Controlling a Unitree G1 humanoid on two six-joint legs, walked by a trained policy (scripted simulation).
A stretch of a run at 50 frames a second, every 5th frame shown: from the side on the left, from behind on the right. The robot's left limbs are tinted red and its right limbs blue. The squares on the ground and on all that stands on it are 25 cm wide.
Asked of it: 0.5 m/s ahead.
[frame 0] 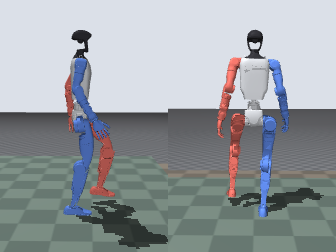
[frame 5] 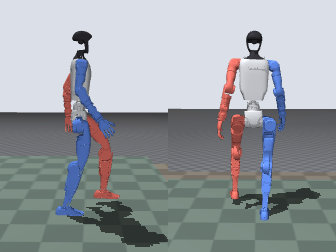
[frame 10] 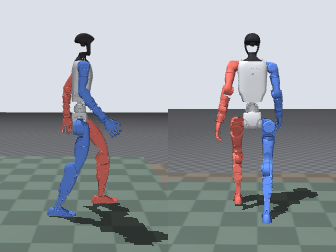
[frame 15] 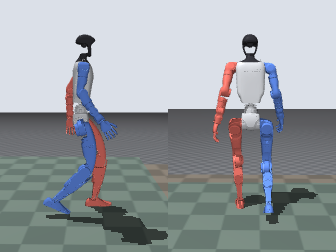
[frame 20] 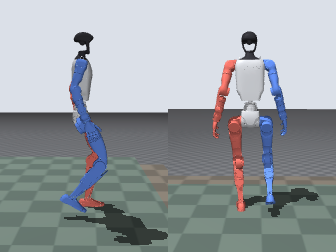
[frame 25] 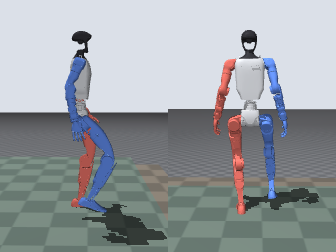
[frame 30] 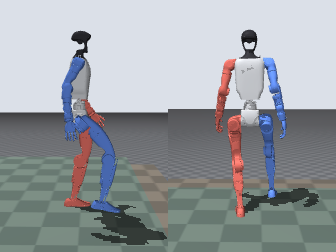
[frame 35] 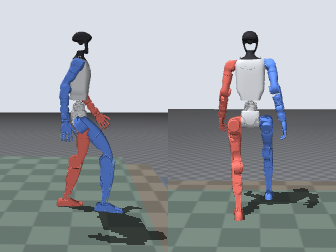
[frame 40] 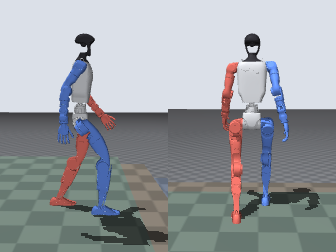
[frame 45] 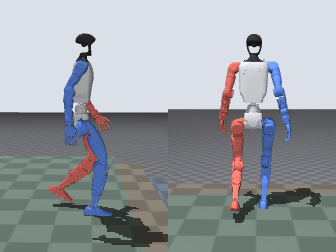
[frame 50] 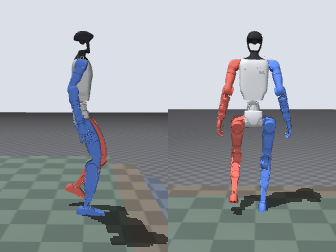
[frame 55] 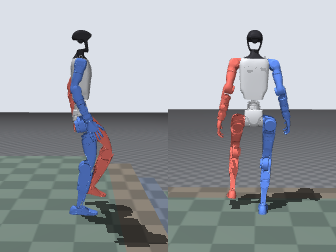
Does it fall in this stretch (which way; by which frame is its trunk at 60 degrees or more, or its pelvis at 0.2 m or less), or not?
no
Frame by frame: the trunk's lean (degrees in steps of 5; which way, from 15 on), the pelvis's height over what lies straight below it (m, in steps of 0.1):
0: 0, 0.8
5: 5, 0.8
10: 5, 0.8
15: 5, 0.8
20: 5, 0.8
25: 0, 0.8
30: 0, 0.8
35: 5, 0.8
40: 5, 0.8
45: 5, 0.8
50: 5, 0.8
55: 0, 0.8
